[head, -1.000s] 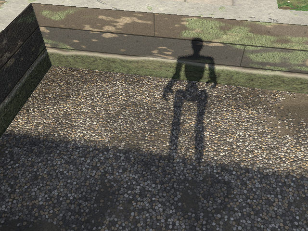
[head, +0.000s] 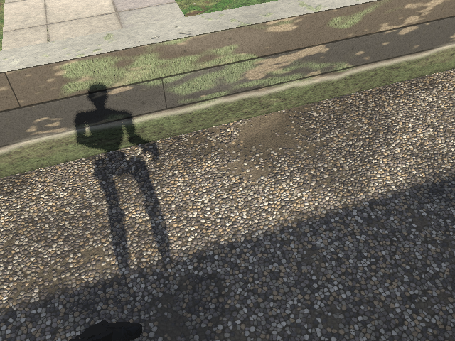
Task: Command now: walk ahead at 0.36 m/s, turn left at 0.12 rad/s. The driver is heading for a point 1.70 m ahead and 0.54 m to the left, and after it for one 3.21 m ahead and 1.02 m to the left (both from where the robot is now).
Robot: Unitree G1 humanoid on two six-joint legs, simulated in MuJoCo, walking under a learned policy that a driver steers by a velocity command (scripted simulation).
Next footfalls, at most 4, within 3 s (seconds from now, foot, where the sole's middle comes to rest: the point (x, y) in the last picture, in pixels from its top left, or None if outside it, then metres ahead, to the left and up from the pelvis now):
0.88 left None -0.03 0.11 -0.76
1.18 right None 0.02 -0.08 -0.76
1.56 left None -0.06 0.10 -0.76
2.00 right None -0.12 -0.12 -0.76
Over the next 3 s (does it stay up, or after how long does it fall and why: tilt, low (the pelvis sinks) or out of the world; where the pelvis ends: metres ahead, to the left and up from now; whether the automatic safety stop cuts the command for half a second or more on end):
stays up -0.19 -0.08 0.02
